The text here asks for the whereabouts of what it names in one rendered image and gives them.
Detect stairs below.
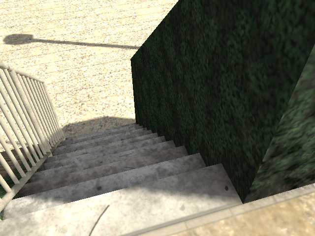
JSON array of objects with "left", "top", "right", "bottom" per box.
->
[{"left": 3, "top": 122, "right": 207, "bottom": 220}]

